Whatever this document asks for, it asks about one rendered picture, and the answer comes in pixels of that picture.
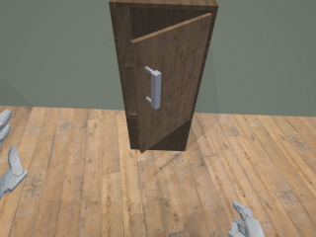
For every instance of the handle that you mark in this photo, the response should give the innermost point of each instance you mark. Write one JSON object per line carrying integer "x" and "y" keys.
{"x": 156, "y": 77}

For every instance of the right robot hand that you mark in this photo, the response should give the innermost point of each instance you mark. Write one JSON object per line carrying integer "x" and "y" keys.
{"x": 250, "y": 228}

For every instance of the left robot hand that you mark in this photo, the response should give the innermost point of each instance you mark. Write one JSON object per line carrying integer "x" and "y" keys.
{"x": 16, "y": 174}

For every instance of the cupboard door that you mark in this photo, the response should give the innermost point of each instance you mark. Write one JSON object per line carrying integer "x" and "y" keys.
{"x": 177, "y": 53}

